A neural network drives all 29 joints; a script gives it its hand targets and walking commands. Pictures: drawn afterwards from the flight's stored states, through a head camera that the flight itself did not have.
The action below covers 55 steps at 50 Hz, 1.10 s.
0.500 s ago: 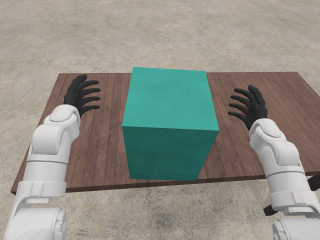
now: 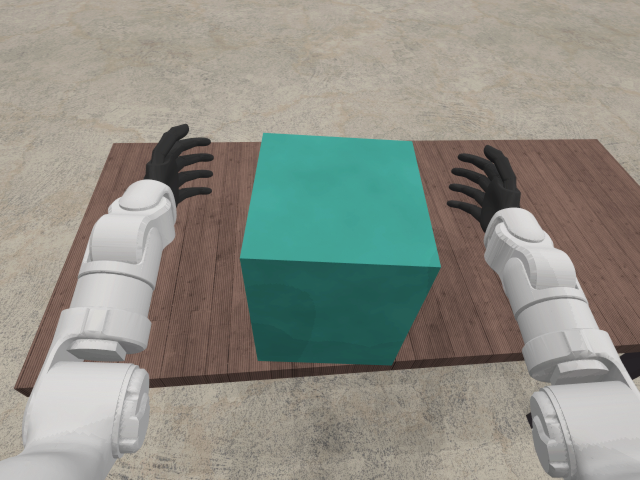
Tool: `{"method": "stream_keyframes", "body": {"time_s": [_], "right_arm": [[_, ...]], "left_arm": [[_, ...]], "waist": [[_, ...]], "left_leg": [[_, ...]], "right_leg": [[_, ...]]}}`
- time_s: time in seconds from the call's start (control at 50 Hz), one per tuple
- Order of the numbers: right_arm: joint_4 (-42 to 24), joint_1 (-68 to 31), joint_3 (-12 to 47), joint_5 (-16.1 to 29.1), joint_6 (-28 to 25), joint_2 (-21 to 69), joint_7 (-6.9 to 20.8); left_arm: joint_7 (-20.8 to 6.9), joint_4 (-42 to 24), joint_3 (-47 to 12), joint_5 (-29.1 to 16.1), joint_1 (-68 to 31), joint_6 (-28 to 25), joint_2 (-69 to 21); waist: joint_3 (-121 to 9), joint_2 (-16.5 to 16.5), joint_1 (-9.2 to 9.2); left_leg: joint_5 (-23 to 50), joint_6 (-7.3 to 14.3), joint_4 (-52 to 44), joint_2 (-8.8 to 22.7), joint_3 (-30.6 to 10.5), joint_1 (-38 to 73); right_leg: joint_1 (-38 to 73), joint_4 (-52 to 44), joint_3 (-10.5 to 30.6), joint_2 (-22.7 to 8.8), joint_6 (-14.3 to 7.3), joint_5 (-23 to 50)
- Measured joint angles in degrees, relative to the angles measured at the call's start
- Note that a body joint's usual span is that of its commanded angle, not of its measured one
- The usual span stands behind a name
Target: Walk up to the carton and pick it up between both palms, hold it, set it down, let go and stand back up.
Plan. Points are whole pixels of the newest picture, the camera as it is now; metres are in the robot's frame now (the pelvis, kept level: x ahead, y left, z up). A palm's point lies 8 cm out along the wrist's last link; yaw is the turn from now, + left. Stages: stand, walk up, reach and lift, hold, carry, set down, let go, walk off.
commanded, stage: reach and lift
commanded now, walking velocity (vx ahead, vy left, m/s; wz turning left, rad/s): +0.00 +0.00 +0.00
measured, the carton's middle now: (331, 256) +0.41 -0.02 +0.04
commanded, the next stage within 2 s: none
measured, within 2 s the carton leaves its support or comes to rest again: neither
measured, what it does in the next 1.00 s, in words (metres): stands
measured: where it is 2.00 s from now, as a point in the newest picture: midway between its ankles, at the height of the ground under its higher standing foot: outside the picture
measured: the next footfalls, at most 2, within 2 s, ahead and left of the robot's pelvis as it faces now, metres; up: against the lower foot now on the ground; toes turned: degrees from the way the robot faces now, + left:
none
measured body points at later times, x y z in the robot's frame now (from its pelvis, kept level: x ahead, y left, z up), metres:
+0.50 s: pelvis +0.00 +0.00 -0.01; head +0.05 +0.01 +0.44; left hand +0.44 +0.17 +0.06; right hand +0.41 -0.20 +0.06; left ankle +0.01 +0.14 -0.75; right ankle +0.01 -0.13 -0.75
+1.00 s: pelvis -0.02 +0.00 -0.01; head +0.03 +0.01 +0.43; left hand +0.44 +0.13 +0.06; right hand +0.41 -0.17 +0.06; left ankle +0.01 +0.14 -0.75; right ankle +0.01 -0.13 -0.75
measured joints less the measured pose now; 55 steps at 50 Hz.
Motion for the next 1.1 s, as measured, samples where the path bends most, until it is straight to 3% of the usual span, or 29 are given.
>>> {"method": "stream_keyframes", "body": {"time_s": [0.28, 0.5, 0.84, 1.1], "right_arm": [[6.2, 4.8, -2.5, -7.5, -11.4, 6.3, -0.4], [15.7, 3.4, -0.8, -7.8, -19.6, 8.5, -1.2], [25.4, -3.5, 1.2, -6.0, -22.6, 9.0, -1.7], [25.2, -4.6, -8.3, -15.3, -23.1, 14.9, -3.6]], "left_arm": [[1.2, 9.4, -0.7, 2.3, 5.6, -16.4, -4.3], [1.8, 23.1, -2.6, 2.1, 3.1, -29.7, -6.5], [3.7, 36.2, -4.0, 1.4, -3.2, -37.5, -8.8], [5.3, 37.2, 2.4, 7.9, -5.5, -38.2, -12.3]], "waist": [[-0.9, 0.7, 0.72], [-4.7, 2.1, 0.65], [-8.0, 1.9, 0.41], [-6.6, 1.4, -0.12]], "left_leg": [[-1.0, -0.2, 2.7, 0.3, -0.5, -4.2], [-2.0, -0.3, 6.1, 0.7, -1.1, -10.4], [-2.0, -0.3, 8.4, 0.9, -0.8, -15.4], [-0.9, -0.3, 7.7, 0.7, -1.4, -15.8]], "right_leg": [[-3.8, 2.1, -0.3, 0.3, -0.2, -0.8], [-9.3, 4.5, -0.8, 0.5, -0.2, -1.4], [-15.1, 7.8, -0.2, 0.7, -0.3, -1.8], [-15.2, 7.3, -0.8, 0.6, -0.4, -1.0]]}}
